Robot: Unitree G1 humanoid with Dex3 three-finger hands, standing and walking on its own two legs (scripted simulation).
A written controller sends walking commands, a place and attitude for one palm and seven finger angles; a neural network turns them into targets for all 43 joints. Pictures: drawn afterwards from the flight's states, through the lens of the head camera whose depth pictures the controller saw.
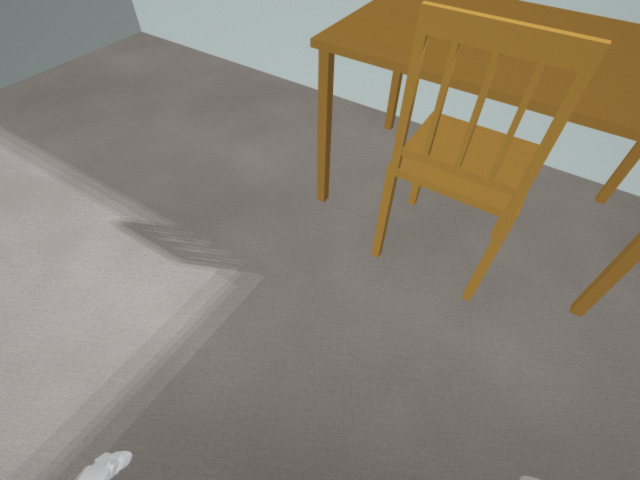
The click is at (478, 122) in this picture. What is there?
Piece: chair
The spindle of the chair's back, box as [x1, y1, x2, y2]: [454, 52, 501, 167]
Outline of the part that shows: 500,53 493,52 454,165 456,167 460,166 500,57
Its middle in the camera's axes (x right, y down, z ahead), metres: +0.40 -0.32 +1.00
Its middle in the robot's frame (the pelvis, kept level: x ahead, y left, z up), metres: +0.98 -0.36 -0.06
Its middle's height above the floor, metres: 0.71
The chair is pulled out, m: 0.00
